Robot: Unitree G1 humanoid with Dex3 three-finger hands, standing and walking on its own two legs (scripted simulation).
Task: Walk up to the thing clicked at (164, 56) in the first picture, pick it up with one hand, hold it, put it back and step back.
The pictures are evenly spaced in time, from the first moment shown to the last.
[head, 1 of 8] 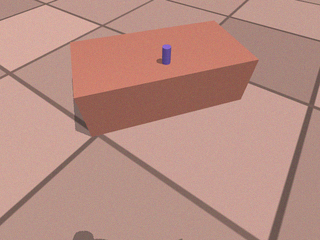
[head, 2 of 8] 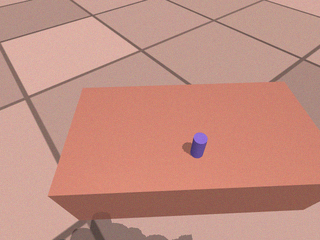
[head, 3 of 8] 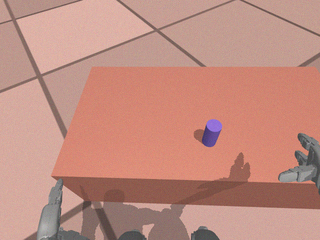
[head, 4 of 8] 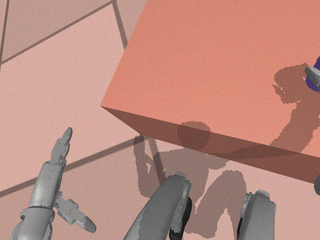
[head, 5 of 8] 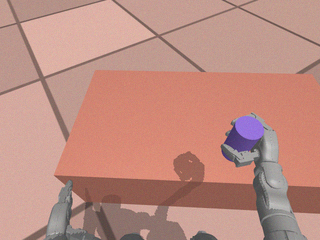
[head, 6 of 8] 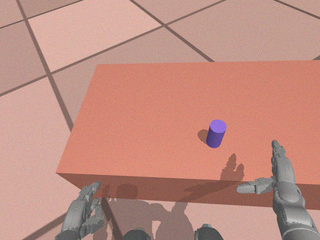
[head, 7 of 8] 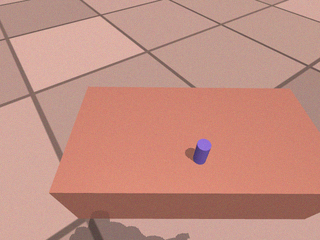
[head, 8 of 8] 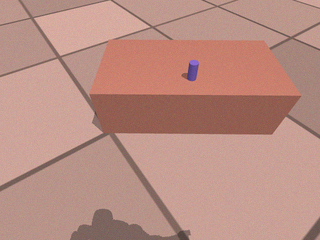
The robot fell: no
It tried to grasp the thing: yes
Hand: right
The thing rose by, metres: 0.31
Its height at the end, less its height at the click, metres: +0.00
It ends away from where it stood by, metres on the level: 0.01
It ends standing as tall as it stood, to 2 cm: yes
